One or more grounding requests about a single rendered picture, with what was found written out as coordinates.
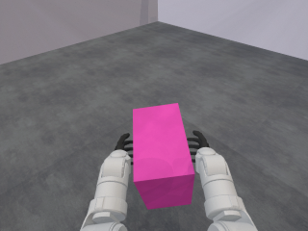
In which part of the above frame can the carton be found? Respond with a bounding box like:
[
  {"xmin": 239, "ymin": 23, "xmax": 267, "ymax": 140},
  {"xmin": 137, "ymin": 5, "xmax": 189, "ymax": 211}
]
[{"xmin": 133, "ymin": 103, "xmax": 195, "ymax": 210}]

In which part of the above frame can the robot left upper arm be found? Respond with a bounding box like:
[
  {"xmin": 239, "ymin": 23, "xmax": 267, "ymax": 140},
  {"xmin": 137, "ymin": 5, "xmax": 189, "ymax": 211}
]
[{"xmin": 81, "ymin": 221, "xmax": 128, "ymax": 231}]

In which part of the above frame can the robot right upper arm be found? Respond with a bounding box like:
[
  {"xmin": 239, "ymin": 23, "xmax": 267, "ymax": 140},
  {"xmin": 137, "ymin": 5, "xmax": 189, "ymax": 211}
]
[{"xmin": 207, "ymin": 220, "xmax": 257, "ymax": 231}]

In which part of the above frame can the left robot hand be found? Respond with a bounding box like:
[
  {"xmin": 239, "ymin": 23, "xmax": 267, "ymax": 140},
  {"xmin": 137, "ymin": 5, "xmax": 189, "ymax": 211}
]
[{"xmin": 114, "ymin": 133, "xmax": 134, "ymax": 166}]

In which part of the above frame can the robot left forearm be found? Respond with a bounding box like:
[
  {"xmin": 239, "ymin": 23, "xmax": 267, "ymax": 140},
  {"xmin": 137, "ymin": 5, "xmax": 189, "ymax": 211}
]
[{"xmin": 80, "ymin": 149, "xmax": 131, "ymax": 231}]

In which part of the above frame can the robot right forearm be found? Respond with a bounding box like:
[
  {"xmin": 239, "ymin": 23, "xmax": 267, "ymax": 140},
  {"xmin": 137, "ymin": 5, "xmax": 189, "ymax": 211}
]
[{"xmin": 195, "ymin": 147, "xmax": 258, "ymax": 231}]

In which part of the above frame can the right robot hand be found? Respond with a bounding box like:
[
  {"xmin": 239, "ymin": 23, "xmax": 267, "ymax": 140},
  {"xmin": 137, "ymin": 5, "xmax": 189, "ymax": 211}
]
[{"xmin": 187, "ymin": 130, "xmax": 210, "ymax": 163}]

